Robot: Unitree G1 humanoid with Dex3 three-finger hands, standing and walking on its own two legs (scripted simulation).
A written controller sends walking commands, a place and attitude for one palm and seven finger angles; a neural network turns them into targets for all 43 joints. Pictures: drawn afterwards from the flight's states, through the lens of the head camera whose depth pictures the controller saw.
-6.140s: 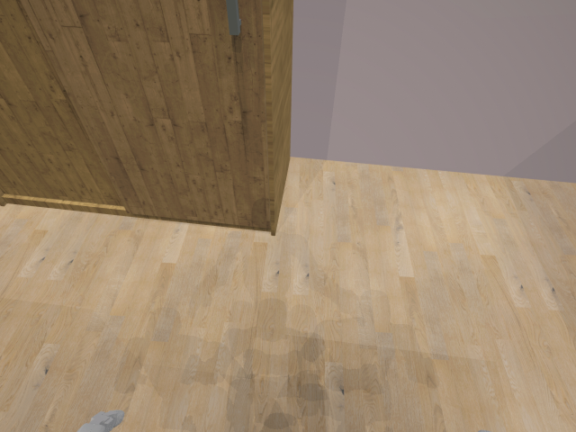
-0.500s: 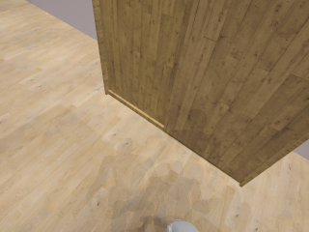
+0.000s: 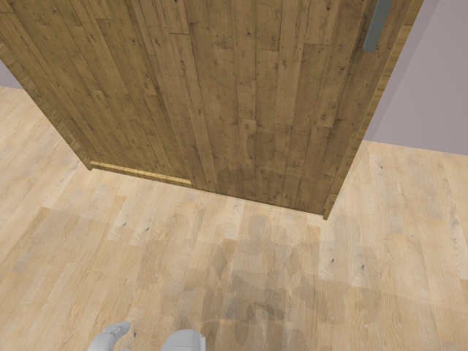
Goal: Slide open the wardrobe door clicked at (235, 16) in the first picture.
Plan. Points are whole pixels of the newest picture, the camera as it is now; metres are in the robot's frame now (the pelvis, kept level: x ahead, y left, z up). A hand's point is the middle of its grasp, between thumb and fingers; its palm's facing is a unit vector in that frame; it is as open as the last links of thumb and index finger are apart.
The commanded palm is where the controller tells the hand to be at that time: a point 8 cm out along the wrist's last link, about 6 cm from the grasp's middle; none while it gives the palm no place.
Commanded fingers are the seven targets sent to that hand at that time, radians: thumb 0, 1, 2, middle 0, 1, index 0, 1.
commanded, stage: turn to face it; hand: right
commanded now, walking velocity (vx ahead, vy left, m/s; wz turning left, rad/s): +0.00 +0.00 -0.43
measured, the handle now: out of the picture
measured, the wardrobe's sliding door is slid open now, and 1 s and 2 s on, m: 0.00 0.00 0.00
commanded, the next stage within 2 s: take the last steps up to it in 0.40 s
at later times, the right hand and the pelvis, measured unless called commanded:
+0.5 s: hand out of the picture +0.06 -0.15 -0.14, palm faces +0.20 +0.94 -0.28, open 7.4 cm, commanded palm none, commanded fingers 0.00 -0.90 -0.90 0.20 0.30 0.20 0.30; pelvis -0.01 +0.05 +0.00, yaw -12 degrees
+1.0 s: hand out of the picture -0.11 -0.19 -0.18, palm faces +0.35 +0.93 -0.13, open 7.4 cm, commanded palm none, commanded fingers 0.00 -0.90 -0.90 0.20 0.30 0.20 0.30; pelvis +0.01 -0.04 +0.01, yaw -16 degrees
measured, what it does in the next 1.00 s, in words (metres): steps on the spot, turning right: left foot, then right foot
